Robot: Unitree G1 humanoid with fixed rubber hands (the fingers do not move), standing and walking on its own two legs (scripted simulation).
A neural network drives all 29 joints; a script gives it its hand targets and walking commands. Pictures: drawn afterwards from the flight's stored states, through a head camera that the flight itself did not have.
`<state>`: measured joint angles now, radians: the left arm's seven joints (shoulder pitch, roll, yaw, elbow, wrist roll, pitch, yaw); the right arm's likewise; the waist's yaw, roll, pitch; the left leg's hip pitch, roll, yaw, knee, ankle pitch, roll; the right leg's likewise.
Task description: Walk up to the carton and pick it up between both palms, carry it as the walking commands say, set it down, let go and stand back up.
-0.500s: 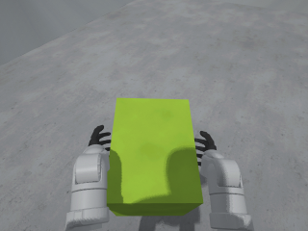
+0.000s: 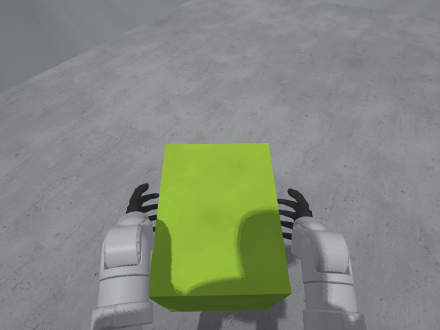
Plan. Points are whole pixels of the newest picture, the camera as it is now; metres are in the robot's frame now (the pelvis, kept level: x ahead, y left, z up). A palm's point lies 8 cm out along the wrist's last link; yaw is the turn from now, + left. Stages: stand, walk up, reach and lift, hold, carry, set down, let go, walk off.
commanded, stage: carry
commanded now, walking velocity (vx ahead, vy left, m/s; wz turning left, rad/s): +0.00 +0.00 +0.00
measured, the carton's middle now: (218, 230) +0.33 +0.01 -0.04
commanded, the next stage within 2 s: none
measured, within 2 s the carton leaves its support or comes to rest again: neither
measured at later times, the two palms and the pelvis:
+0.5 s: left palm (148, 207) +0.31 +0.13 +0.09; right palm (317, 207) +0.30 -0.16 +0.09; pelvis +0.03 -0.02 +0.00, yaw -1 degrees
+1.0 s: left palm (223, 147) +0.48 -0.01 +0.07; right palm (358, 157) +0.44 -0.29 +0.08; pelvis +0.17 -0.10 +0.00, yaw -10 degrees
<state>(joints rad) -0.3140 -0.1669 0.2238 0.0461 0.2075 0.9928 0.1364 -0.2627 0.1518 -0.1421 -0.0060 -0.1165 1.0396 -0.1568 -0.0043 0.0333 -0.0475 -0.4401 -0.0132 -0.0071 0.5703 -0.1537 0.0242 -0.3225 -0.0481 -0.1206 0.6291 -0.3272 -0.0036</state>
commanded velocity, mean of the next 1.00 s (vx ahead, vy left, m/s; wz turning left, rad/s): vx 0.41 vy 0.00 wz -0.49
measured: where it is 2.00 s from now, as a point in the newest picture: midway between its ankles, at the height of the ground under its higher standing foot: (289, 237)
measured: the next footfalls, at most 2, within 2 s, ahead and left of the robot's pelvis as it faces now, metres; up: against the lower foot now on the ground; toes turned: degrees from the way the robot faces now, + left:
right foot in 0.88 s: +0.12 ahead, -0.15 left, +0.00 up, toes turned -11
left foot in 1.30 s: +0.54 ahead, -0.06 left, +0.00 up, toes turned -19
